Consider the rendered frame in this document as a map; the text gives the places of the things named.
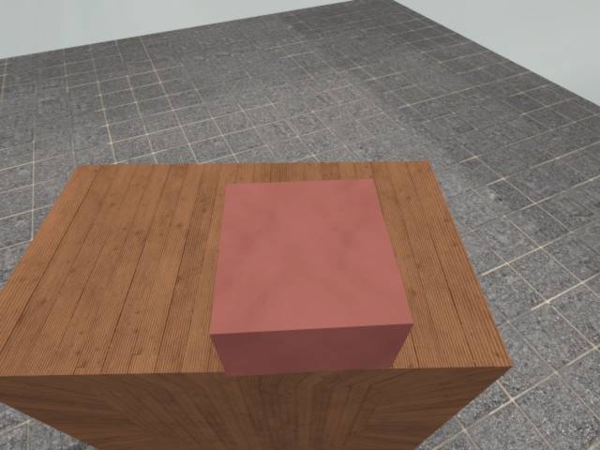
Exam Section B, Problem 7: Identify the carton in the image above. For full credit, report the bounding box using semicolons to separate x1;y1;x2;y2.
209;179;414;377

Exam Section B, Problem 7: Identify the pedestal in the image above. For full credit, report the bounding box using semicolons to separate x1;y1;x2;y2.
0;161;513;450

